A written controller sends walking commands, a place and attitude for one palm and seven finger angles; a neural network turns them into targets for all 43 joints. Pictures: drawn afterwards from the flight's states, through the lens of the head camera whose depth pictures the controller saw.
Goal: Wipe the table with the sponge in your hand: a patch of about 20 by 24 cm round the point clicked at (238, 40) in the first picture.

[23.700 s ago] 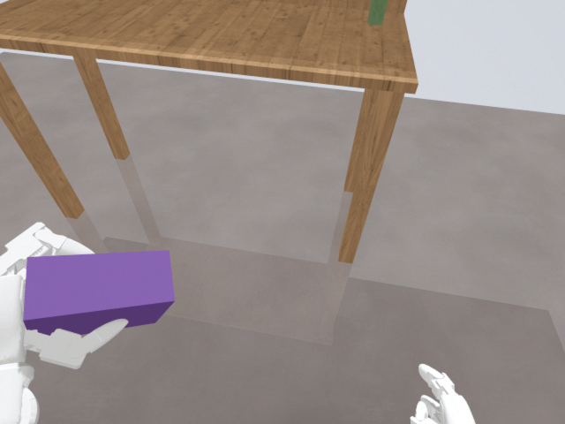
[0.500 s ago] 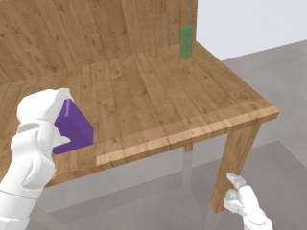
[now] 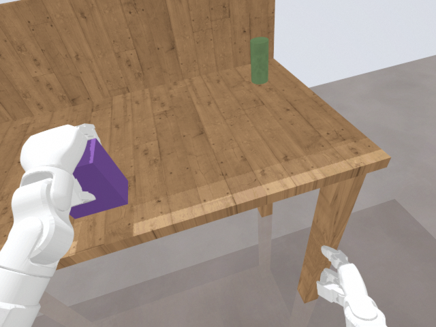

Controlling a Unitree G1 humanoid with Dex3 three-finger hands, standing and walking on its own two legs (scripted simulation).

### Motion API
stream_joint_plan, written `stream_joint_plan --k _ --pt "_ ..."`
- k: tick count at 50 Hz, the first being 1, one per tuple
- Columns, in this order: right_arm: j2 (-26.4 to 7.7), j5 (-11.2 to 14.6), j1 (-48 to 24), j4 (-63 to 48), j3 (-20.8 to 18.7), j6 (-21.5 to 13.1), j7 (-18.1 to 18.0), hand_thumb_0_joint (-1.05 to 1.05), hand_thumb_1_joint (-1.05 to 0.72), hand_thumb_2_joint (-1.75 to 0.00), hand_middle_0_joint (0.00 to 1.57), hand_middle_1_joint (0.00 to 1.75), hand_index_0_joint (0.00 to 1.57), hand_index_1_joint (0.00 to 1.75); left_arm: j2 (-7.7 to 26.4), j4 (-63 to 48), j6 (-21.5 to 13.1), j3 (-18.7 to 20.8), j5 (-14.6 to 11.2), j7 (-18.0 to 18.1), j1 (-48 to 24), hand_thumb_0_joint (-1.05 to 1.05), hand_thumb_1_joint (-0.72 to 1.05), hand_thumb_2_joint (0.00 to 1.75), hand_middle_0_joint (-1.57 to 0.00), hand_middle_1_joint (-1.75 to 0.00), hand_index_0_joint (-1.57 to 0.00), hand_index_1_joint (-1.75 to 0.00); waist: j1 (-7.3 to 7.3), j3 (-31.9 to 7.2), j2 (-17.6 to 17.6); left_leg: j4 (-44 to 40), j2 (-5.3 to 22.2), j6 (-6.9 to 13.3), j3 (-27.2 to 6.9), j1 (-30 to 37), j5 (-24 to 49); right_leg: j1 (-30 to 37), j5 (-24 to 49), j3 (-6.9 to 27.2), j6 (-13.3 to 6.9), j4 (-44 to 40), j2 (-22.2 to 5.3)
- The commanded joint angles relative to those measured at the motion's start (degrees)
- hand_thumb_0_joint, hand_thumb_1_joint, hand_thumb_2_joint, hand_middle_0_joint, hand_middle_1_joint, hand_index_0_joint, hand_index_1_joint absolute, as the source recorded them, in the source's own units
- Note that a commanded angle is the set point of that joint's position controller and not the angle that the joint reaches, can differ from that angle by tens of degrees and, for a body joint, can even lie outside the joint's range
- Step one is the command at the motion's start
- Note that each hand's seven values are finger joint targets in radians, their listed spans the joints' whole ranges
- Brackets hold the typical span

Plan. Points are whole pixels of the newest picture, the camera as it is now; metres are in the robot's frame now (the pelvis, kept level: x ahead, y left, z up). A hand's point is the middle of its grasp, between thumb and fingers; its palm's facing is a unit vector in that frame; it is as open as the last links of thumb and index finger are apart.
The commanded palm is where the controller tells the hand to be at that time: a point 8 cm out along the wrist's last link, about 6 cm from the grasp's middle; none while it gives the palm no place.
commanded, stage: move the sponge above the wiping area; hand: left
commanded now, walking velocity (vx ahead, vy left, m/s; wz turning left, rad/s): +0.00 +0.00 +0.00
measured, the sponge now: (91, 187) +0.28 +0.29 +0.14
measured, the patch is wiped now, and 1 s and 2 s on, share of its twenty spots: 0.00 0.00 0.00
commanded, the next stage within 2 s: lower the sponge onto the table in 1.90 s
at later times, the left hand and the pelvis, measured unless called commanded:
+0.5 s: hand (70, 166) +0.28 +0.29 +0.20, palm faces +0.19 -0.06 -0.98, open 9.8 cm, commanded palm +0.23 +0.28 +0.28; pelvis +0.00 +0.00 +0.00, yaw +0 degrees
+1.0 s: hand (73, 167) +0.27 +0.28 +0.21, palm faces +0.22 -0.09 -0.97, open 9.8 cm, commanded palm +0.22 +0.28 +0.28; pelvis +0.00 +0.01 +0.00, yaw +0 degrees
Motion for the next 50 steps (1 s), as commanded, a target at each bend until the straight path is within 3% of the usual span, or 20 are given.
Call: stream_joint_plan --k 1,4,5,7,9,10,14,15,17,23,25,31,34,35,39,40,43,45,49,50 --pt "-4.59 -0.11 -14.12 -11.36 -1.77 -3.45 -0.46 0.0 -0.9 -0.9 0.2 0.3 0.2 0.3 16.64 -11.74 0.1 11.33 1.69 2.1 -17.45 0.0 0.1 1.3 -1.2 -1.6 -1.2 -1.6 0.93 -15.79 -3.73 -1.17 0.25 0.59 -3.17 -0.65 9.98 8.77 5.89 8.82 0.3 -4.32 -4.93" --pt "-4.16 0.11 -13.96 -11.48 -1.84 -3.38 -0.28 0.0 -0.9 -0.9 0.2 0.3 0.2 0.3 14.83 -13.95 -0.59 9.53 1.57 1.5 -16.02 0.0 0.1 1.3 -1.2 -1.6 -1.2 -1.6 0.75 -14.41 -3.22 -1.65 0.07 0.68 -3.49 0.27 10.3 7.11 6.68 7.54 0.58 -4.36 -4.43" --pt "-3.42 0.7 -16.49 -12.49 -1.23 -4.1 -0.52 0.0 -0.9 -0.9 0.2 0.3 0.2 0.3 14.1 -15.31 -0.55 8.79 1.35 1.28 -17.67 0.0 0.1 1.3 -1.2 -1.6 -1.2 -1.6 0.5 -13.61 -3.01 -1.49 0.12 0.71 -4.01 0.78 9.17 5.93 4.52 9.85 -0.03 -4.95 -3.96" --pt "-4.37 -0.02 -13.03 -10.66 -1.8 -3.98 -0.84 0.0 -0.9 -0.9 0.2 0.3 0.2 0.3 15.06 -11.36 -0.74 9.15 2.04 1.67 -18.2 0.0 0.1 1.3 -1.2 -1.6 -1.2 -1.6 -0.1 -12.25 -5.65 -1.74 0.23 0.62 -3.78 0.06 8.23 5.19 3.33 8.47 0.6 -5.43 -4.32" --pt "-4.22 -0.12 -13.56 -11.06 -1.88 -3.88 -0.87 0.0 -0.9 -0.9 0.2 0.3 0.2 0.3 15.58 -14.12 -1.48 9.2 2.23 2.02 -19.81 0.0 0.1 1.3 -1.2 -1.6 -1.2 -1.6 0.56 -13.92 -4.03 -2.24 0.12 0.59 -3.79 0.73 7.87 5.93 2.71 7.88 0.56 -5.33 -4.44" --pt "-3.65 0.47 -16.32 -12.0 -1.46 -4.63 -1.05 0.0 -0.9 -0.9 0.2 0.3 0.2 0.3 16.65 -15.93 -1.42 10.31 2.26 2.45 -21.38 0.0 0.1 1.3 -1.2 -1.6 -1.2 -1.6 0.88 -14.27 -3.41 -1.81 0.06 0.6 -4.41 1.31 7.66 5.87 1.38 10.91 -0.38 -5.5 -3.9" --pt "-4.23 -0.29 -13.41 -10.26 -1.84 -3.89 -0.83 0.0 -0.9 -0.9 0.2 0.3 0.2 0.3 17.1 -11.89 -0.95 11.8 1.83 3.44 -19.05 0.0 0.1 1.3 -1.2 -1.6 -1.2 -1.6 1.29 -13.39 -5.19 -2.62 0.2 0.3 -3.8 -0.06 8.32 6.78 3.18 8.13 0.38 -5.44 -4.35" --pt "-3.99 0.39 -15.86 -11.05 -1.39 -4.28 -0.93 0.0 -0.9 -0.9 0.2 0.3 0.2 0.3 18.21 -12.99 -0.49 12.85 1.95 3.61 -20.15 0.0 0.1 1.3 -1.2 -1.6 -1.2 -1.6 1.43 -13.47 -4.09 -2.38 0.15 0.31 -4.34 0.53 7.82 6.24 1.53 10.89 -0.5 -5.74 -3.67" --pt "-3.91 -0.11 -14.06 -10.67 -1.68 -4.09 -0.6 0.0 -0.9 -0.9 0.2 0.3 0.2 0.3 15.61 -13.12 -0.45 10.88 1.54 3.72 -19.59 0.0 0.1 1.3 -1.2 -1.6 -1.2 -1.6 1.24 -14.38 -4.38 -2.47 0.34 0.14 -3.74 0.42 9.11 7.03 3.72 8.01 0.16 -5.02 -4.28" --pt "-4.48 0.2 -13.76 -10.82 -1.48 -3.11 -0.81 0.0 -0.9 -0.9 0.2 0.3 0.2 0.3 14.15 -10.29 0.96 9.29 1.0 2.26 -17.91 0.0 0.1 1.3 -1.2 -1.6 -1.2 -1.6 0.42 -11.41 -5.36 -2.9 0.53 0.25 -3.6 -0.54 6.68 5.16 1.43 7.21 0.61 -6.13 -4.11" --pt "-3.59 0.93 -16.4 -12.17 -0.8 -3.89 -0.95 0.0 -0.9 -0.9 0.2 0.3 0.2 0.3 13.77 -13.24 0.9 8.15 1.26 2.06 -21.64 0.0 0.1 1.3 -1.2 -1.6 -1.2 -1.6 0.36 -12.54 -2.69 -2.55 0.47 0.28 -4.01 0.64 5.89 4.48 -0.39 9.65 -0.16 -6.21 -3.85" --pt "-4.22 -0.11 -14.26 -11.31 -1.36 -4.06 -1.04 0.0 -0.9 -0.9 0.2 0.3 0.2 0.3 16.2 -14.67 0.63 9.17 2.81 2.55 -25.14 0.0 0.1 1.3 -1.2 -1.6 -1.2 -1.6 0.9 -16.2 -3.03 -2.44 0.28 0.35 -4.19 1.13 8.9 7.32 3.19 8.07 -0.29 -4.74 -4.14" --pt "-3.81 -0.04 -14.36 -11.25 -1.36 -3.52 -0.49 0.0 -0.9 -0.9 0.2 0.3 0.2 0.3 14.13 -15.15 0.71 8.45 2.13 2.47 -21.75 0.0 0.1 1.3 -1.2 -1.6 -1.2 -1.6 1.26 -14.85 -3.63 -3.18 0.34 0.26 -3.92 1.35 10.01 7.13 5.17 6.79 0.08 -4.88 -3.88" --pt "-3.45 0.53 -16.47 -12.24 -1.0 -3.97 -0.48 0.0 -0.9 -0.9 0.2 0.3 0.2 0.3 15.87 -16.9 0.98 10.47 1.97 2.77 -22.04 0.0 0.1 1.3 -1.2 -1.6 -1.2 -1.6 1.72 -15.4 -3.23 -2.84 0.47 0.33 -4.57 1.77 9.91 7.3 4.7 9.56 -0.82 -4.81 -3.36" --pt "-3.97 -0.01 -13.82 -11.58 -1.55 -2.66 0.04 0.0 -0.9 -0.9 0.2 0.3 0.2 0.3 14.76 -15.83 1.74 11.39 0.79 2.89 -15.98 0.0 0.1 1.3 -1.2 -1.6 -1.2 -1.6 1.96 -14.28 -5.78 -2.94 0.59 0.2 -3.48 0.75 11.58 8.02 7.78 6.64 0.24 -4.59 -3.81" --pt "-3.78 0.65 -16.23 -12.3 -1.09 -2.93 0.03 0.0 -0.9 -0.9 0.2 0.3 0.2 0.3 15.82 -16.42 2.16 12.18 0.89 2.86 -16.22 0.0 0.1 1.3 -1.2 -1.6 -1.2 -1.6 1.87 -13.86 -4.96 -2.62 0.63 0.19 -4.05 0.77 10.65 7.14 6.28 9.54 -0.51 -4.81 -3.22" --pt "-4.11 0.3 -14.1 -12.22 -1.43 -2.2 0.2 0.0 -0.9 -0.9 0.2 0.3 0.2 0.3 13.3 -16.63 2.39 10.36 -0.19 2.61 -14.0 0.0 0.1 1.3 -1.2 -1.6 -1.2 -1.6 1.41 -12.69 -5.01 -3.06 0.83 0.12 -3.63 0.14 10.29 6.92 6.39 6.53 0.32 -4.76 -3.7" --pt "-3.62 0.95 -16.61 -13.47 -0.92 -2.56 0.11 0.0 -0.9 -0.9 0.2 0.3 0.2 0.3 14.39 -19.8 2.61 11.03 0.18 2.64 -15.12 0.0 0.1 1.3 -1.2 -1.6 -1.2 -1.6 1.54 -13.86 -3.86 -2.49 0.83 0.3 -4.23 1.25 10.18 6.48 5.67 9.35 -0.54 -4.64 -3.15" --pt "-3.96 0.27 -14.28 -12.81 -1.31 -2.19 -0.13 0.0 -0.9 -0.9 0.2 0.3 0.2 0.3 13.0 -19.74 2.52 9.05 0.15 2.72 -15.53 0.0 0.1 1.3 -1.2 -1.6 -1.2 -1.6 1.04 -13.6 -4.8 -2.59 0.6 0.34 -3.69 1.0 10.31 6.72 6.33 7.02 0.38 -4.66 -3.74" --pt "-3.64 0.99 -16.38 -13.28 -0.95 -2.78 -0.26 0.0 -0.9 -0.9 0.2 0.3 0.2 0.3 15.18 -20.7 2.65 11.03 0.35 2.97 -16.62 0.0 0.1 1.3 -1.2 -1.6 -1.2 -1.6 1.07 -13.41 -4.94 -2.32 0.65 0.47 -4.43 1.8 9.5 5.58 4.19 9.6 -0.34 -5.22 -2.89"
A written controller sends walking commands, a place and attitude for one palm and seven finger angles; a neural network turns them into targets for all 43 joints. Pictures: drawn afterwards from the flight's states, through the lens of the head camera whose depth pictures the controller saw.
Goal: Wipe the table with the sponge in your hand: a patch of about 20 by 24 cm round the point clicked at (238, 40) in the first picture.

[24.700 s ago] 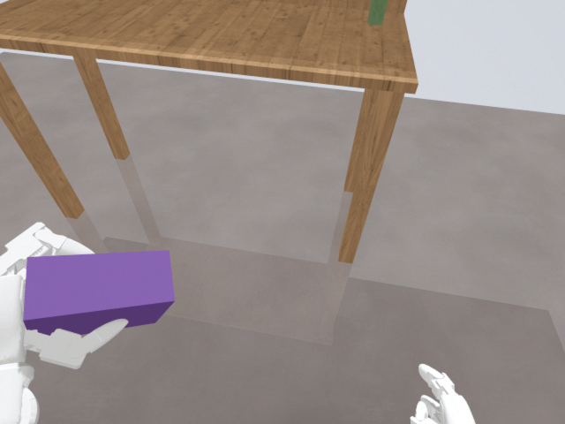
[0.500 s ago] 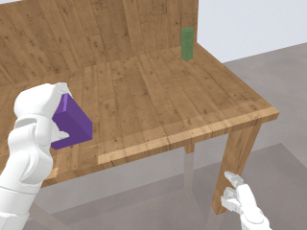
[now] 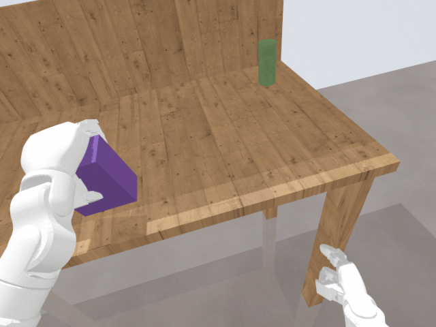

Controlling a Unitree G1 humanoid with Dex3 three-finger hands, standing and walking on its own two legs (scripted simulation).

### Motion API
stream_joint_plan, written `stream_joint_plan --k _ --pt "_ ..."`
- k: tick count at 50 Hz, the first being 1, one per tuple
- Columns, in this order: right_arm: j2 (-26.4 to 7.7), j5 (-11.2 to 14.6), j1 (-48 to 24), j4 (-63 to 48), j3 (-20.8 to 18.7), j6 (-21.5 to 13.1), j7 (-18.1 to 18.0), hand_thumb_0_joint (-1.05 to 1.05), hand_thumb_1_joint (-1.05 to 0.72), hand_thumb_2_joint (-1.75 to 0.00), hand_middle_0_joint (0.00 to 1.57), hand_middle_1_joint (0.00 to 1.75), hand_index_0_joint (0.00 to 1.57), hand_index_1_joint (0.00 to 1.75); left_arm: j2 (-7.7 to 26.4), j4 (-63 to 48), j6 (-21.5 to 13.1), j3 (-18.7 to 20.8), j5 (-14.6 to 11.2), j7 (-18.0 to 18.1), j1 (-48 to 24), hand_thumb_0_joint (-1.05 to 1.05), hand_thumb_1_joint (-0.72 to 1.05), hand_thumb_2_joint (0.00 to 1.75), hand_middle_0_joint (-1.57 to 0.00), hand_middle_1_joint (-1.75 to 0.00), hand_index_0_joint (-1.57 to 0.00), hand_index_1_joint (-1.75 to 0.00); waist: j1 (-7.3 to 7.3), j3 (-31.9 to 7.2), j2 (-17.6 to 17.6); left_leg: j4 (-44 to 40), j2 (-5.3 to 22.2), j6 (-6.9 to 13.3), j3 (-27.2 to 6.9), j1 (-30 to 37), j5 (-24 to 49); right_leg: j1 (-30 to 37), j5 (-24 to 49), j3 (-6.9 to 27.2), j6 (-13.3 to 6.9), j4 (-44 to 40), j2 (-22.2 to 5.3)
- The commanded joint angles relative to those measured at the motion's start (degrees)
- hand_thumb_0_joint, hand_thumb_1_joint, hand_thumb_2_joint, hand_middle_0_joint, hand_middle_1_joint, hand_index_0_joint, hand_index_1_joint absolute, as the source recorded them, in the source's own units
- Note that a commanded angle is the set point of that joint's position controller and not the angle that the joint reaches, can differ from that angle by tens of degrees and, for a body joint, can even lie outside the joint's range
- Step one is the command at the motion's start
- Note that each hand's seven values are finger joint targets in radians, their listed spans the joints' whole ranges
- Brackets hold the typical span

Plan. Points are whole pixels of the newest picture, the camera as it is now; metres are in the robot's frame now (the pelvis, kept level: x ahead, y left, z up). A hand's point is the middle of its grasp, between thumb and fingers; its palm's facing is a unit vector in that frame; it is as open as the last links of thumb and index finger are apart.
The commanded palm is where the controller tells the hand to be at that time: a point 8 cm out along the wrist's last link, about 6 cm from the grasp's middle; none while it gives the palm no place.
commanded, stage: move the sponge above the wiping area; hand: left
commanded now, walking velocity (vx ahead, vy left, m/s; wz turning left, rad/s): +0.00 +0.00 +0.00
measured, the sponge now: (98, 184) +0.28 +0.27 +0.16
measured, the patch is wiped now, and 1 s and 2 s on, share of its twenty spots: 0.00 0.00 0.00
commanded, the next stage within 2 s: lower the sponge onto the table in 0.90 s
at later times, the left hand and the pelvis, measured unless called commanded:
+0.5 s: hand (76, 170) +0.26 +0.28 +0.20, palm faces +0.20 -0.07 -0.98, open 9.8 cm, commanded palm +0.21 +0.27 +0.28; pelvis +0.00 -0.01 +0.00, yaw +0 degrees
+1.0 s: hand (78, 167) +0.27 +0.29 +0.20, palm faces +0.17 -0.06 -0.98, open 9.8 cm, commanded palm +0.22 +0.28 +0.28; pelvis -0.01 +0.00 +0.00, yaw +0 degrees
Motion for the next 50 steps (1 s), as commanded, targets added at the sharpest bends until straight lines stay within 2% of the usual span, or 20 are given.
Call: stream_joint_plan --k 1,4,5,7,9,10,13,15,18,20,22,25,29,30,34,35,37,40,48,50 --pt "-3.99 -0.14 -14.79 -11.12 -1.31 -3.88 -0.74 0.0 -0.9 -0.9 0.2 0.3 0.2 0.3 14.31 -10.84 -0.83 8.49 2.66 2.7 -21.68 0.0 0.1 1.3 -1.2 -1.6 -1.2 -1.6 -0.38 -13.67 -4.67 -2.28 0.99 -0.11 -4.06 0.86 9.42 5.63 4.11 7.41 -0.46 -4.57 -3.39" --pt "-3.84 -0.28 -14.31 -10.6 -1.49 -3.81 -0.8 0.0 -0.9 -0.9 0.2 0.3 0.2 0.3 14.17 -10.2 -1.27 7.91 2.89 2.86 -21.59 0.0 0.1 1.3 -1.2 -1.6 -1.2 -1.6 -0.12 -12.9 -3.48 -2.89 0.82 -0.22 -4.04 1.34 9.27 5.42 4.18 6.94 -0.43 -5.02 -3.22" --pt "-3.73 0.36 -16.36 -11.23 -1.16 -4.38 -0.97 0.0 -0.9 -0.9 0.2 0.3 0.2 0.3 16.74 -10.53 -0.94 10.36 3.21 3.17 -22.42 0.0 0.1 1.3 -1.2 -1.6 -1.2 -1.6 0.2 -13.49 -3.52 -2.59 0.86 -0.15 -4.69 1.63 8.56 5.34 2.44 9.9 -1.24 -5.24 -2.6" --pt "-4.05 -0.19 -13.9 -9.88 -1.37 -4.08 -1.1 0.0 -0.9 -0.9 0.2 0.3 0.2 0.3 15.0 -6.0 -0.79 8.48 3.61 3.27 -23.4 0.0 0.1 1.3 -1.2 -1.6 -1.2 -1.6 -0.58 -12.34 -6.0 -2.78 0.77 -0.32 -4.08 0.64 8.33 5.25 2.16 7.91 -0.45 -5.64 -3.21" --pt "-4.05 -0.3 -14.52 -10.18 -1.51 -3.82 -0.91 0.0 -0.9 -0.9 0.2 0.3 0.2 0.3 14.99 -7.43 -1.09 8.67 3.38 2.89 -22.03 0.0 0.1 1.3 -1.2 -1.6 -1.2 -1.6 0.22 -13.88 -4.31 -2.86 0.68 -0.24 -3.87 0.71 9.12 6.72 4.09 7.37 -0.41 -5.09 -3.42" --pt "-3.8 0.32 -16.56 -10.87 -1.2 -4.28 -0.93 0.0 -0.9 -0.9 0.2 0.3 0.2 0.3 17.6 -8.38 -0.69 11.18 3.66 2.97 -22.2 0.0 0.1 1.3 -1.2 -1.6 -1.2 -1.6 0.53 -14.51 -4.01 -2.42 0.72 -0.15 -4.45 1.16 8.97 6.62 3.15 10.52 -1.25 -5.19 -2.84" --pt "-4.03 -0.18 -14.66 -10.32 -1.41 -3.6 -0.33 0.0 -0.9 -0.9 0.2 0.3 0.2 0.3 13.93 -7.46 -0.51 8.57 2.88 2.22 -19.02 0.0 0.1 1.3 -1.2 -1.6 -1.2 -1.6 0.21 -13.29 -4.35 -2.81 0.84 -0.33 -4.05 0.22 10.55 6.95 6.23 6.89 -0.51 -4.55 -3.18" --pt "-3.66 0.32 -17.0 -11.74 -1.18 -3.92 -0.16 0.0 -0.9 -0.9 0.2 0.3 0.2 0.3 16.75 -10.69 -0.29 11.68 2.79 2.05 -16.75 0.0 0.1 1.3 -1.2 -1.6 -1.2 -1.6 0.91 -14.86 -4.41 -1.78 0.95 -0.08 -4.21 0.67 11.15 7.64 7.09 10.04 -1.14 -4.07 -2.95" --pt "-4.31 -0.25 -14.28 -10.66 -1.44 -2.95 -0.21 0.0 -0.9 -0.9 0.2 0.3 0.2 0.3 15.71 -7.14 -0.1 10.89 2.2 1.66 -15.33 0.0 0.1 1.3 -1.2 -1.6 -1.2 -1.6 0.14 -11.01 -6.51 -2.0 1.1 -0.2 -3.74 -1.22 9.45 5.82 5.41 7.61 -0.07 -4.84 -3.48" --pt "-4.21 0.37 -16.35 -11.47 -1.19 -3.41 -0.55 0.0 -0.9 -0.9 0.2 0.3 0.2 0.3 18.6 -8.28 -0.26 12.96 2.61 1.85 -17.55 0.0 0.1 1.3 -1.2 -1.6 -1.2 -1.6 0.31 -12.01 -5.55 -1.48 0.99 -0.12 -4.2 -0.7 8.12 5.42 2.6 10.97 -0.8 -5.21 -3.07" --pt "-4.7 -0.17 -14.14 -10.3 -1.58 -3.32 -0.71 0.0 -0.9 -0.9 0.2 0.3 0.2 0.3 18.93 -6.04 -0.53 12.67 3.0 2.04 -18.62 0.0 0.1 1.3 -1.2 -1.6 -1.2 -1.6 -0.12 -12.39 -5.26 -1.42 0.74 -0.28 -3.99 -1.27 8.8 6.02 3.61 9.03 -0.32 -4.73 -3.65" --pt "-4.07 0.47 -17.03 -11.56 -1.33 -4.02 -0.84 0.0 -0.9 -0.9 0.2 0.3 0.2 0.3 18.87 -9.66 -0.9 12.41 2.64 1.62 -18.69 0.0 0.1 1.3 -1.2 -1.6 -1.2 -1.6 0.23 -13.39 -2.85 -0.63 0.5 -0.03 -4.25 0.0 9.08 5.83 3.65 11.31 -0.91 -4.67 -3.29" --pt "-4.37 -0.25 -14.06 -9.94 -1.76 -4.62 -1.46 0.0 -0.9 -0.9 0.2 0.3 0.2 0.3 15.58 -5.52 -2.25 8.03 2.89 1.21 -21.93 0.0 0.1 1.3 -1.2 -1.6 -1.2 -1.6 -0.73 -10.9 -4.39 -1.69 0.61 -0.06 -4.09 -0.34 6.12 3.82 0.1 8.39 0.01 -5.95 -3.95" --pt "-3.94 0.35 -16.42 -10.85 -1.49 -5.39 -1.62 0.0 -0.9 -0.9 0.2 0.3 0.2 0.3 17.2 -7.15 -2.34 9.61 3.1 1.33 -22.96 0.0 0.1 1.3 -1.2 -1.6 -1.2 -1.6 -0.44 -12.13 -3.54 -1.08 0.64 -0.06 -4.65 0.27 5.77 4.03 -1.48 11.79 -0.89 -6.26 -3.67" --pt "-4.44 -0.52 -14.1 -9.68 -1.89 -5.13 -1.59 0.0 -0.9 -0.9 0.2 0.3 0.2 0.3 17.17 -5.06 -3.22 8.9 3.84 1.55 -24.57 0.0 0.1 1.3 -1.2 -1.6 -1.2 -1.6 -0.18 -13.04 -3.9 -1.9 0.45 -0.25 -4.36 -0.4 6.29 5.52 -0.18 8.93 -0.33 -5.69 -4.17" --pt "-4.09 -0.05 -16.17 -10.25 -1.69 -5.8 -1.69 0.0 -0.9 -0.9 0.2 0.3 0.2 0.3 19.49 -5.26 -2.93 11.49 4.04 1.83 -24.52 0.0 0.1 1.3 -1.2 -1.6 -1.2 -1.6 0.26 -13.79 -3.76 -1.15 0.59 -0.27 -4.74 -0.31 6.57 5.86 -0.71 12.1 -1.17 -5.61 -3.82" --pt "-4.56 -0.54 -13.74 -8.74 -1.76 -5.23 -1.45 0.0 -0.9 -0.9 0.2 0.3 0.2 0.3 18.98 -1.06 -2.67 11.27 4.14 1.94 -23.75 0.0 0.1 1.3 -1.2 -1.6 -1.2 -1.6 -0.24 -12.03 -5.84 -1.7 0.58 -0.52 -4.42 -1.73 6.67 5.53 -0.31 9.46 -0.44 -5.6 -4.15" --pt "-4.22 0.05 -16.1 -9.95 -1.67 -5.23 -1.23 0.0 -0.9 -0.9 0.2 0.3 0.2 0.3 19.86 -3.4 -2.7 13.0 3.36 1.67 -22.26 0.0 0.1 1.3 -1.2 -1.6 -1.2 -1.6 0.53 -13.33 -4.31 -1.27 0.62 -0.36 -4.53 -1.22 6.77 5.97 -0.07 11.37 -0.91 -5.39 -3.73" --pt "-4.45 -0.41 -13.48 -9.92 -1.89 -4.98 -1.1 0.0 -0.9 -0.9 0.2 0.3 0.2 0.3 15.24 -3.4 -2.67 8.39 3.18 0.82 -21.79 0.0 0.1 1.3 -1.2 -1.6 -1.2 -1.6 -0.27 -13.11 -4.5 -1.75 0.83 -0.21 -4.13 -0.72 7.69 5.48 2.86 7.28 -0.12 -4.72 -3.94" --pt "-4.13 0.08 -15.55 -10.56 -1.5 -5.42 -1.24 0.0 -0.9 -0.9 0.2 0.3 0.2 0.3 16.92 -4.46 -2.49 9.85 3.32 0.93 -22.81 0.0 0.1 1.3 -1.2 -1.6 -1.2 -1.6 -0.16 -13.13 -4.99 -1.39 0.88 -0.11 -4.6 -0.47 7.05 5.13 1.51 9.95 -0.68 -5.16 -3.63"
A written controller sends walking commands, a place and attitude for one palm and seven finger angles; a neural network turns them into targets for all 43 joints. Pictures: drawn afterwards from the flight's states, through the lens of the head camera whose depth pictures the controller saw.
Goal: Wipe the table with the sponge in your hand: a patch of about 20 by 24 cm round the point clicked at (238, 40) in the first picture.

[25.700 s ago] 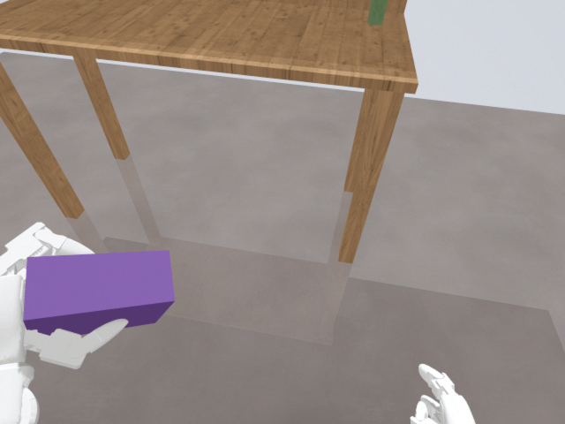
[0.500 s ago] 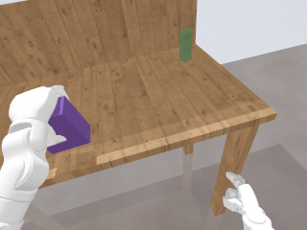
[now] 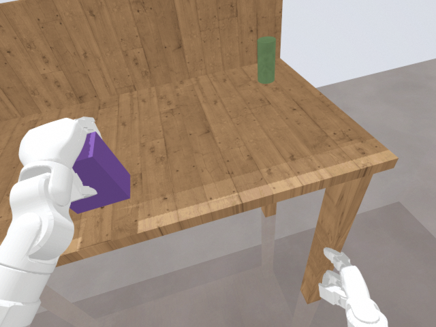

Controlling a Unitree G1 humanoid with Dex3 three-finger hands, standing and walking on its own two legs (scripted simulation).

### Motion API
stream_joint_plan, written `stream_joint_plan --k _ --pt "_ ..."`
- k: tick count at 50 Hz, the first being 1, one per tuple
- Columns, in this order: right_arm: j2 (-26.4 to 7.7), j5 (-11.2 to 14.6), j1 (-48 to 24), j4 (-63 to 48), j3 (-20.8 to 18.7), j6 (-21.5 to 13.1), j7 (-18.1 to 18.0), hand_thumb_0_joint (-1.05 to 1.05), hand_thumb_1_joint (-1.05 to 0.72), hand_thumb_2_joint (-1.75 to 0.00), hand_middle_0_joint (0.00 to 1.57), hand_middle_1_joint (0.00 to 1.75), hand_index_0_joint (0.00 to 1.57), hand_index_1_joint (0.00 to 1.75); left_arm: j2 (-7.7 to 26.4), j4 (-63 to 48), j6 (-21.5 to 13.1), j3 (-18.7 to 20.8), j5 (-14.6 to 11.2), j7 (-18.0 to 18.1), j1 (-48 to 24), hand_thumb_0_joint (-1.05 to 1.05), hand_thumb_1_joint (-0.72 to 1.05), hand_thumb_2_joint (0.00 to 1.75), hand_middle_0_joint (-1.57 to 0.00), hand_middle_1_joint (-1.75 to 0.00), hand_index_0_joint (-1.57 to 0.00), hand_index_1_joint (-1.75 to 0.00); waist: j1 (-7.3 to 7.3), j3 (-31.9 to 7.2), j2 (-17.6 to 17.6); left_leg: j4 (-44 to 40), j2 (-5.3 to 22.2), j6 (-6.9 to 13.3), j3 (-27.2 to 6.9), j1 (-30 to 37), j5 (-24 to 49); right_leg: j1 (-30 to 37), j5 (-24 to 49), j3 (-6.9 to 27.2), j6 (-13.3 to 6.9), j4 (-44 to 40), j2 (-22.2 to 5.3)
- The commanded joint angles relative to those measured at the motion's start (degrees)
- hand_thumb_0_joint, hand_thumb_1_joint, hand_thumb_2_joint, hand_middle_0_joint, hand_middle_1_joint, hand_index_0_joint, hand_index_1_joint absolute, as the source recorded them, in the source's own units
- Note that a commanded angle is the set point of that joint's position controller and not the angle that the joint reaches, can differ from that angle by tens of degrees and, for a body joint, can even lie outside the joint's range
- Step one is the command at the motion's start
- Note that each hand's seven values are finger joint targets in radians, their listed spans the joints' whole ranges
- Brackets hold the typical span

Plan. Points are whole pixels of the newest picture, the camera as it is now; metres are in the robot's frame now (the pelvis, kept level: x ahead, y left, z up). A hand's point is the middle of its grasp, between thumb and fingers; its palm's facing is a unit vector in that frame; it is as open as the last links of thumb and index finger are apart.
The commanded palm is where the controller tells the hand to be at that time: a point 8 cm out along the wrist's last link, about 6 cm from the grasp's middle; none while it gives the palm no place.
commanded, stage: lower the sponge onto the table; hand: left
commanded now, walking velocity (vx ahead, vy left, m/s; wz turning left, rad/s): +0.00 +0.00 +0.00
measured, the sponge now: (92, 182) +0.29 +0.29 +0.15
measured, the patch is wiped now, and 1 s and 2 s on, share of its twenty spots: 0.00 0.00 0.10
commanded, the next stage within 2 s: wipe forward along the first lane in 1.20 s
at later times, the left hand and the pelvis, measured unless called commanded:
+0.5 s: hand (72, 171) +0.27 +0.30 +0.19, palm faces +0.16 -0.09 -0.98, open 9.8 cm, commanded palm +0.23 +0.28 +0.27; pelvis +0.01 +0.01 +0.00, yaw +0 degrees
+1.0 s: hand (80, 183) +0.26 +0.29 +0.17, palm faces +0.14 -0.10 -0.98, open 9.8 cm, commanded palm +0.22 +0.28 +0.25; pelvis +0.01 +0.01 +0.00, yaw +0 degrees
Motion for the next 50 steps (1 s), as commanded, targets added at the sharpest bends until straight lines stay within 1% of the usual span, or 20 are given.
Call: stream_joint_plan --k 1,5,6,8,10,12,19,20,24,26,29,30,32,35,37,40,44,45,49,50 --pt "-4.35 -0.31 -14.17 -10.88 -1.55 -3.74 -0.57 0.0 -0.9 -0.9 0.2 0.3 0.2 0.3 16.83 -10.57 -0.88 10.46 2.79 2.63 -20.74 0.0 0.1 1.3 -1.2 -1.6 -1.2 -1.6 0.31 -14.62 -5.68 -2.38 0.79 -0.03 -3.89 -0.11 7.2 6.74 1.42 8.81 -0.14 -5.23 -4.34" --pt "-3.76 0.19 -16.97 -11.79 -1.25 -3.78 -0.25 0.0 -0.9 -0.9 0.2 0.3 0.2 0.3 17.75 -15.75 -1.18 11.55 3.03 3.02 -21.07 0.0 0.1 1.3 -1.2 -1.6 -1.2 -1.6 1.1 -16.25 -1.26 -2.77 0.49 -0.06 -4.55 1.72 9.38 7.58 4.21 10.22 -1.23 -4.42 -3.26" --pt "-3.87 -0.49 -14.99 -11.56 -1.55 -3.78 -0.13 0.0 -0.9 -0.9 0.2 0.3 0.2 0.3 16.93 -16.45 -1.25 10.75 2.98 3.41 -21.69 0.0 0.1 1.3 -1.2 -1.6 -1.2 -1.6 1.23 -18.23 -1.92 -2.74 0.43 -0.11 -4.17 1.42 10.9 9.4 5.79 8.01 -0.78 -3.57 -3.94" --pt "-3.74 -0.48 -14.33 -10.92 -1.5 -3.43 0.13 0.0 -0.9 -0.9 0.2 0.3 0.2 0.3 14.0 -13.31 -0.76 9.37 2.37 3.27 -17.7 0.0 0.1 1.3 -1.2 -1.6 -1.2 -1.6 0.93 -14.1 -4.12 -3.41 0.85 -0.26 -4.0 0.96 10.35 7.24 5.71 6.99 -0.47 -4.47 -3.61" --pt "-3.75 0.22 -16.58 -11.59 -1.28 -3.4 0.12 0.0 -0.9 -0.9 0.2 0.3 0.2 0.3 16.56 -14.17 -0.21 12.28 1.95 3.37 -16.07 0.0 0.1 1.3 -1.2 -1.6 -1.2 -1.6 1.25 -14.06 -4.79 -2.88 0.95 -0.1 -4.34 1.14 9.62 7.02 4.97 9.97 -0.99 -4.94 -3.1" --pt "-3.92 -0.25 -14.3 -10.88 -1.49 -2.89 0.15 0.0 -0.9 -0.9 0.2 0.3 0.2 0.3 14.94 -12.83 0.01 10.9 1.89 3.48 -16.01 0.0 0.1 1.3 -1.2 -1.6 -1.2 -1.6 0.57 -14.1 -6.49 -2.73 0.91 -0.23 -3.57 0.65 10.02 7.22 5.67 8.0 -0.15 -4.85 -3.72" --pt "-4.46 -0.01 -14.11 -11.44 -1.4 -1.6 0.01 0.0 -0.9 -0.9 0.2 0.3 0.2 0.3 14.81 -12.1 1.08 10.54 1.61 2.66 -13.39 0.0 0.1 1.3 -1.2 -1.6 -1.2 -1.6 0.45 -12.5 -6.2 -3.21 0.98 -0.15 -3.66 0.07 8.56 6.54 4.69 7.26 0.12 -5.25 -3.5" --pt "-4.09 0.55 -16.61 -12.31 -0.94 -2.18 -0.13 0.0 -0.9 -0.9 0.2 0.3 0.2 0.3 16.19 -13.35 1.28 11.45 2.03 2.69 -14.41 0.0 0.1 1.3 -1.2 -1.6 -1.2 -1.6 0.41 -13.18 -5.43 -2.77 1.08 -0.08 -4.15 0.69 8.15 6.27 3.55 10.14 -0.72 -5.37 -3.04" --pt "-4.18 0.05 -14.53 -11.58 -1.1 -1.98 -0.28 0.0 -0.9 -0.9 0.2 0.3 0.2 0.3 13.46 -12.81 0.63 7.45 2.68 2.06 -16.78 0.0 0.1 1.3 -1.2 -1.6 -1.2 -1.6 -0.26 -12.2 -2.9 -3.65 0.78 -0.03 -4.04 0.81 8.05 5.79 3.38 6.93 -0.11 -5.49 -3.42" --pt "-4.08 -0.22 -14.8 -12.13 -1.12 -3.04 -0.39 0.0 -0.9 -0.9 0.2 0.3 0.2 0.3 14.43 -16.57 -0.14 7.41 3.65 2.52 -20.48 0.0 0.1 1.3 -1.2 -1.6 -1.2 -1.6 0.09 -16.56 -1.01 -2.91 0.64 0.12 -4.29 2.22 9.64 7.71 4.3 7.72 -0.82 -4.56 -3.63" --pt "-4.05 -0.64 -14.15 -11.4 -1.31 -2.52 0.06 0.0 -0.9 -0.9 0.2 0.3 0.2 0.3 14.72 -15.05 -0.63 8.97 3.88 2.63 -14.25 0.0 0.1 1.3 -1.2 -1.6 -1.2 -1.6 0.69 -14.1 -4.13 -3.4 0.8 0.01 -4.37 1.59 10.88 7.62 6.38 7.06 -0.62 -4.67 -3.27" --pt "-3.83 0.0 -16.61 -12.32 -1.07 -2.91 0.03 0.0 -0.9 -0.9 0.2 0.3 0.2 0.3 16.55 -15.9 -0.3 11.3 3.67 2.83 -13.74 0.0 0.1 1.3 -1.2 -1.6 -1.2 -1.6 1.04 -13.96 -3.65 -3.06 0.94 0.11 -4.87 1.68 9.95 7.33 4.93 10.21 -1.39 -4.98 -2.74" --pt "-3.82 -0.46 -14.31 -11.19 -1.06 -2.44 0.29 0.0 -0.9 -0.9 0.2 0.3 0.2 0.3 13.53 -13.66 -0.37 8.47 3.85 3.34 -15.57 0.0 0.1 1.3 -1.2 -1.6 -1.2 -1.6 0.25 -12.27 -3.48 -3.89 0.93 -0.23 -4.3 0.97 10.05 6.54 4.53 6.96 -0.76 -5.06 -3.02" --pt "-3.67 0.05 -16.62 -12.16 -1.12 -2.73 0.47 0.0 -0.9 -0.9 0.2 0.3 0.2 0.3 15.5 -16.36 -0.33 11.31 3.58 4.09 -13.47 0.0 0.1 1.3 -1.2 -1.6 -1.2 -1.6 1.29 -14.43 -2.6 -3.77 0.96 -0.09 -4.77 1.98 10.05 7.61 4.51 9.37 -1.55 -4.77 -2.29" --pt "-3.94 -0.47 -14.03 -11.09 -1.35 -2.34 0.68 0.0 -0.9 -0.9 0.2 0.3 0.2 0.3 13.14 -13.29 -0.03 9.65 3.33 4.31 -11.49 0.0 0.1 1.3 -1.2 -1.6 -1.2 -1.6 0.72 -13.21 -5.28 -3.9 0.96 -0.26 -4.14 0.84 10.63 7.57 5.43 6.85 -0.69 -4.86 -2.84" --pt "-3.61 0.27 -16.82 -12.66 -1.05 -2.37 0.86 0.0 -0.9 -0.9 0.2 0.3 0.2 0.3 13.47 -17.0 0.16 10.34 2.95 4.09 -9.7 0.0 0.1 1.3 -1.2 -1.6 -1.2 -1.6 1.14 -13.33 -3.93 -4.02 1.11 0.07 -4.63 1.7 9.71 7.01 4.34 8.8 -1.21 -4.98 -2.18" --pt "-4.2 -0.47 -14.32 -11.64 -1.46 -1.57 0.97 0.0 -0.9 -0.9 0.2 0.3 0.2 0.3 11.92 -16.52 0.09 8.92 3.01 4.06 -7.93 0.0 0.1 1.3 -1.2 -1.6 -1.2 -1.6 0.61 -12.46 -5.03 -4.0 0.96 0.04 -4.04 1.08 10.54 7.15 6.19 6.37 -0.36 -4.96 -2.6" --pt "-3.81 0.15 -16.51 -12.97 -1.14 -2.16 0.84 0.0 -0.9 -0.9 0.2 0.3 0.2 0.3 13.07 -18.32 0.34 10.15 3.13 4.21 -7.96 0.0 0.1 1.3 -1.2 -1.6 -1.2 -1.6 0.89 -13.02 -4.08 -3.76 1.11 0.24 -4.59 1.73 9.78 6.84 4.73 9.04 -1.14 -4.96 -2.1" --pt "-4.15 -0.56 -14.08 -11.68 -1.54 -1.83 0.68 0.0 -0.9 -0.9 0.2 0.3 0.2 0.3 11.45 -17.24 -0.35 7.92 3.79 4.56 -9.49 0.0 0.1 1.3 -1.2 -1.6 -1.2 -1.6 0.51 -12.63 -3.48 -4.31 0.8 0.15 -4.13 1.78 9.82 6.93 4.66 6.3 -0.46 -5.2 -2.39" --pt "-3.79 -0.02 -16.28 -12.71 -1.19 -2.49 0.52 0.0 -0.9 -0.9 0.2 0.3 0.2 0.3 12.88 -18.69 -0.19 9.17 4.08 4.84 -9.85 0.0 0.1 1.3 -1.2 -1.6 -1.2 -1.6 0.75 -13.07 -2.34 -3.97 0.92 0.29 -4.62 2.47 9.12 6.65 3.38 9.23 -1.34 -5.24 -1.98"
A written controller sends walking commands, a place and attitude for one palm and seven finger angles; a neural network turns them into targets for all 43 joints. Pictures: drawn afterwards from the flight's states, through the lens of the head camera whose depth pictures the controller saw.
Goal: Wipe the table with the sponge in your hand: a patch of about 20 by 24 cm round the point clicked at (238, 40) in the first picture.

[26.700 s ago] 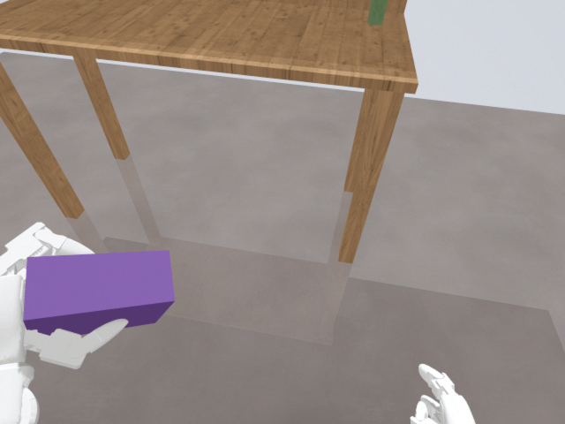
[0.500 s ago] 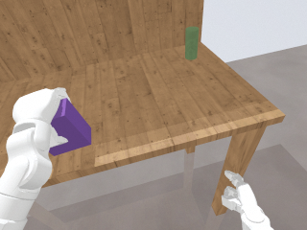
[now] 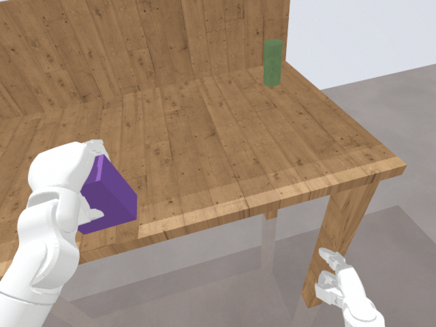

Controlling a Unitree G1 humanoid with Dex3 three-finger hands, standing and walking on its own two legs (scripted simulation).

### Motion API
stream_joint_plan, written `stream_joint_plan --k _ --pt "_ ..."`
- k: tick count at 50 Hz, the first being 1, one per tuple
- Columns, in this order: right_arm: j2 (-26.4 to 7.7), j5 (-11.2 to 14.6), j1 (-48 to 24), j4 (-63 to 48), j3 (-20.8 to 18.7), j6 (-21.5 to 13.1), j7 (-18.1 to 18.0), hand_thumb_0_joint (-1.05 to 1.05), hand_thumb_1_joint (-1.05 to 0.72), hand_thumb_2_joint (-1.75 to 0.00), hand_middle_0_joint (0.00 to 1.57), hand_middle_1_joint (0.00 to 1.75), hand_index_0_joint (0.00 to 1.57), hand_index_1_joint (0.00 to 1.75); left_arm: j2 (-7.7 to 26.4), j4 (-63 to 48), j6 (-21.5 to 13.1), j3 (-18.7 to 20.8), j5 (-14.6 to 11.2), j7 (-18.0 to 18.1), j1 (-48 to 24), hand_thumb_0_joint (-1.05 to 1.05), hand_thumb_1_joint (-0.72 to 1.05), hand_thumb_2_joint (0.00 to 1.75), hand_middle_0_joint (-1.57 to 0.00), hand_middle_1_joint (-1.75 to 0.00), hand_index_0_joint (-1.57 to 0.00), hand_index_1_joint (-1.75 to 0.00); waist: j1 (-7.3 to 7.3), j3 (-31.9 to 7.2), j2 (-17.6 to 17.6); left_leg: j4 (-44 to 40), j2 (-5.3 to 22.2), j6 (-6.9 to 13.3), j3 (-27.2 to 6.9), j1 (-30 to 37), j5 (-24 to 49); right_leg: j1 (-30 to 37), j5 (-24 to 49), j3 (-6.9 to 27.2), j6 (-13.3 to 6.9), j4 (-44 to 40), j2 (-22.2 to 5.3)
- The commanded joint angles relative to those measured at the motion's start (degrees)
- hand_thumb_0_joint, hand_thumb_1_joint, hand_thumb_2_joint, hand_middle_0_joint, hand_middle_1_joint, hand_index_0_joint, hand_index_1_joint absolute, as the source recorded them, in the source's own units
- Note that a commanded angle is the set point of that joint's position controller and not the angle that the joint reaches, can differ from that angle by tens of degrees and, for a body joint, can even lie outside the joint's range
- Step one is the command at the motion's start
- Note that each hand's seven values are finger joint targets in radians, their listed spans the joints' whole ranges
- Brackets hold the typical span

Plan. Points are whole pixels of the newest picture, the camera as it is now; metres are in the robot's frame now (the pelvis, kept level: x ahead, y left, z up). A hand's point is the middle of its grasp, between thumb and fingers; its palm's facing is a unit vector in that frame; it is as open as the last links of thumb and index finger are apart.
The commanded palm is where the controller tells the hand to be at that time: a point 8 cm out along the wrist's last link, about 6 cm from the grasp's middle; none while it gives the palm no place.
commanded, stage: lower the sponge onto the table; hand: left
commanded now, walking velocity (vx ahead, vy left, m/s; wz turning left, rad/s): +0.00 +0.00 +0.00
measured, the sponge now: (99, 203) +0.26 +0.28 +0.12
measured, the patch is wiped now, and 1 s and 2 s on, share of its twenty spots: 0.00 0.10 0.25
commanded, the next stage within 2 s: wipe forward along the first lane in 0.20 s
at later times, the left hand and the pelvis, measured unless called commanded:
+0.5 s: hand (85, 182) +0.27 +0.29 +0.16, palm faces +0.08 -0.04 -1.00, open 9.8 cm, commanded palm +0.23 +0.28 +0.23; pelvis +0.00 -0.01 +0.00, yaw +0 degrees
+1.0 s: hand (89, 164) +0.31 +0.31 +0.16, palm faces +0.02 +0.00 -1.00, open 9.8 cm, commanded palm +0.29 +0.31 +0.21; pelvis +0.00 -0.02 +0.00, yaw +2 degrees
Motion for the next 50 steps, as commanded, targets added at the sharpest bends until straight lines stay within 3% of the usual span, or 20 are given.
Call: stream_joint_plan --k 1,4,5,9,10,12,14,15,17,20,21,24,25,33,35,36,37,40,43,50 --pt "-4.56 -0.31 -14.01 -10.9 -1.81 -3.87 -0.68 0.0 -0.9 -0.9 0.2 0.3 0.2 0.3 14.49 -11.71 -1.2 9.53 3.34 3.19 -20.24 0.0 0.1 1.3 -1.2 -1.6 -1.2 -1.6 -0.29 -14.14 -2.7 -2.87 1.24 -0.58 -4.37 0.58 10.06 6.0 4.13 6.56 -1.57 -3.7 -2.17" --pt "-4.67 -0.29 -13.69 -10.2 -1.98 -3.33 -0.54 0.0 -0.9 -0.9 0.2 0.3 0.2 0.3 13.18 -8.41 -1.21 8.89 2.87 2.86 -16.42 0.0 0.1 1.3 -1.2 -1.6 -1.2 -1.6 -0.18 -11.37 -4.3 -3.36 1.22 -0.61 -4.12 0.04 9.07 5.06 3.83 6.05 -1.04 -4.71 -2.05" --pt "-4.46 0.35 -15.74 -11.03 -1.68 -3.86 -0.69 0.0 -0.9 -0.9 0.2 0.3 0.2 0.3 14.7 -9.28 -0.98 10.28 3.38 2.96 -17.59 0.0 0.1 1.3 -1.2 -1.6 -1.2 -1.6 -0.18 -11.63 -4.14 -3.27 1.39 -0.52 -4.72 0.54 8.25 4.63 2.19 8.81 -1.92 -4.77 -1.51" --pt "-4.75 -0.25 -13.96 -10.24 -1.99 -3.17 -0.39 0.0 -0.9 -0.9 0.2 0.3 0.2 0.3 12.41 -7.14 -1.01 8.39 2.95 2.52 -15.32 0.0 0.1 1.3 -1.2 -1.6 -1.2 -1.6 -0.16 -11.26 -4.19 -3.23 1.16 -0.62 -3.9 -0.53 9.18 5.57 4.55 6.05 -1.04 -4.54 -2.22" --pt "-4.71 0.35 -15.58 -11.01 -1.84 -3.65 -0.44 0.0 -0.9 -0.9 0.2 0.3 0.2 0.3 15.22 -8.32 -0.83 11.11 3.46 2.67 -14.94 0.0 0.1 1.3 -1.2 -1.6 -1.2 -1.6 0.14 -12.36 -4.21 -2.92 1.23 -0.46 -4.56 -0.01 8.77 5.59 3.23 9.03 -1.81 -4.35 -1.51" --pt "-4.63 -0.11 -13.58 -10.41 -1.88 -3.43 -0.33 0.0 -0.9 -0.9 0.2 0.3 0.2 0.3 11.7 -5.96 -0.89 8.05 2.91 2.35 -14.2 0.0 0.1 1.3 -1.2 -1.6 -1.2 -1.6 -0.61 -10.84 -5.6 -2.87 1.15 -0.5 -3.81 -0.97 9.08 5.25 4.07 6.24 -0.89 -4.52 -2.2" --pt "-5.11 -0.27 -13.58 -10.12 -2.03 -2.91 -0.37 0.0 -0.9 -0.9 0.2 0.3 0.2 0.3 13.34 -5.39 -1.01 9.21 3.1 2.02 -14.23 0.0 0.1 1.3 -1.2 -1.6 -1.2 -1.6 -0.44 -10.37 -5.6 -2.85 1.08 -0.46 -3.7 -1.49 8.12 5.21 3.65 6.46 -0.7 -4.83 -2.29" --pt "-4.92 0.26 -15.23 -11.04 -1.89 -3.38 -0.56 0.0 -0.9 -0.9 0.2 0.3 0.2 0.3 15.15 -5.91 -0.79 10.92 3.45 2.09 -13.78 0.0 0.1 1.3 -1.2 -1.6 -1.2 -1.6 -0.16 -10.77 -5.79 -2.42 1.18 -0.3 -4.14 -1.09 7.24 4.77 1.69 9.4 -1.35 -4.95 -1.87" --pt "-5.19 -0.09 -12.98 -9.73 -1.9 -3.11 -0.8 0.0 -0.9 -0.9 0.2 0.3 0.2 0.3 13.07 -1.53 -0.83 8.39 3.8 1.98 -16.92 0.0 0.1 1.3 -1.2 -1.6 -1.2 -1.6 -1.32 -9.95 -6.13 -2.42 0.98 -0.47 -3.6 -1.97 7.42 4.19 2.21 6.7 -0.72 -4.92 -2.33" --pt "-5.59 0.48 -14.15 -9.95 -1.94 -3.2 -1.28 0.0 -0.9 -0.9 0.2 0.3 0.2 0.3 16.35 0.73 -1.03 10.45 4.27 1.42 -18.49 0.0 0.1 1.3 -1.2 -1.6 -1.2 -1.6 -1.28 -9.32 -5.87 -2.19 0.85 -0.27 -3.93 -1.92 5.42 3.18 -0.59 9.26 -1.09 -5.75 -1.9" --pt "-5.76 0.07 -12.78 -9.59 -1.98 -3.41 -1.38 0.0 -0.9 -0.9 0.2 0.3 0.2 0.3 14.99 1.27 -1.74 8.45 4.58 1.35 -22.82 0.0 0.1 1.3 -1.2 -1.6 -1.2 -1.6 -1.81 -11.16 -5.27 -1.86 0.67 -0.26 -3.55 -2.31 6.28 4.32 0.96 7.13 -0.75 -5.17 -2.77" --pt "-5.81 0.04 -11.38 -9.01 -2.37 -3.5 -1.63 0.0 -0.9 -0.9 0.2 0.3 0.2 0.3 14.21 4.6 -3.5 8.16 3.67 0.46 -20.3 0.0 0.1 1.3 -1.2 -1.6 -1.2 -1.6 -1.79 -10.32 -5.82 -2.02 0.65 -0.22 -3.57 -2.3 6.12 4.42 2.22 6.4 -0.36 -5.31 -2.73" --pt "-5.55 0.48 -12.53 -9.88 -2.21 -4.18 -1.76 0.0 -0.9 -0.9 0.2 0.3 0.2 0.3 15.66 3.85 -3.98 9.6 3.9 0.4 -20.0 0.0 0.1 1.3 -1.2 -1.6 -1.2 -1.6 -1.65 -11.36 -5.7 -1.44 0.78 -0.07 -3.95 -1.61 5.71 4.25 0.84 9.18 -0.98 -5.47 -2.39" --pt "-6.4 0.06 -8.15 -8.38 -2.95 -4.57 -2.23 0.0 -0.9 -0.9 0.2 0.3 0.2 0.3 13.21 12.84 -8.52 7.7 3.18 0.57 -23.55 0.0 0.1 1.3 -1.2 -1.6 -1.2 -1.6 -2.98 -8.51 -7.97 -1.39 0.67 -0.19 -3.48 -3.72 4.09 2.72 0.21 5.99 -0.07 -6.17 -3.07" --pt "-6.51 0.28 -8.99 -8.98 -3.16 -4.93 -2.23 0.0 -0.9 -0.9 0.2 0.3 0.2 0.3 16.1 12.42 -9.3 10.43 3.33 0.88 -22.8 0.0 0.1 1.3 -1.2 -1.6 -1.2 -1.6 -2.39 -10.37 -7.88 -0.47 0.62 -0.12 -3.78 -3.44 4.47 3.73 0.42 8.9 -0.65 -6.03 -3.02" --pt "-6.82 -0.11 -7.65 -8.6 -3.32 -4.82 -2.11 0.0 -0.9 -0.9 0.2 0.3 0.2 0.3 16.15 13.06 -9.6 10.35 3.57 1.14 -24.1 0.0 0.1 1.3 -1.2 -1.6 -1.2 -1.6 -2.44 -11.92 -7.88 -0.25 0.52 -0.21 -3.38 -4.17 5.46 5.08 2.14 7.17 -0.35 -5.26 -3.7" --pt "-6.67 -0.05 -7.35 -8.48 -3.37 -4.65 -2.07 0.0 -0.9 -0.9 0.2 0.3 0.2 0.3 14.47 14.85 -9.82 9.26 3.15 1.09 -22.95 0.0 0.1 1.3 -1.2 -1.6 -1.2 -1.6 -2.78 -10.1 -8.78 -0.1 0.53 -0.24 -3.24 -4.85 5.4 4.51 2.82 7.07 -0.11 -5.33 -3.68" --pt "-7.13 0.31 -7.62 -8.64 -3.58 -4.34 -2.01 0.0 -0.9 -0.9 0.2 0.3 0.2 0.3 17.35 16.31 -10.44 11.56 3.19 1.02 -22.88 0.0 0.1 1.3 -1.2 -1.6 -1.2 -1.6 -2.91 -9.97 -8.7 0.6 0.41 -0.18 -3.41 -5.25 4.49 3.96 1.81 9.47 -0.36 -5.7 -3.39" --pt "-7.39 0.26 -5.54 -7.79 -3.83 -3.74 -2.1 0.0 -0.9 -0.9 0.2 0.3 0.2 0.3 14.99 20.29 -10.57 8.98 3.54 0.93 -24.85 0.0 0.1 1.3 -1.2 -1.6 -1.2 -1.6 -3.67 -8.29 -8.21 0.01 0.34 -0.04 -3.13 -6.28 3.34 2.27 1.0 6.31 0.27 -5.72 -3.34" --pt "-7.82 0.84 -4.05 -7.8 -4.11 -3.35 -2.54 0.0 -0.9 -0.9 0.2 0.3 0.2 0.3 15.98 27.48 -11.69 7.69 4.99 -0.13 -30.54 0.0 0.1 1.3 -1.2 -1.6 -1.2 -1.6 -5.05 -9.92 -8.74 1.13 0.28 0.23 -3.05 -7.53 1.76 1.8 -0.65 7.84 0.21 -5.93 -3.5"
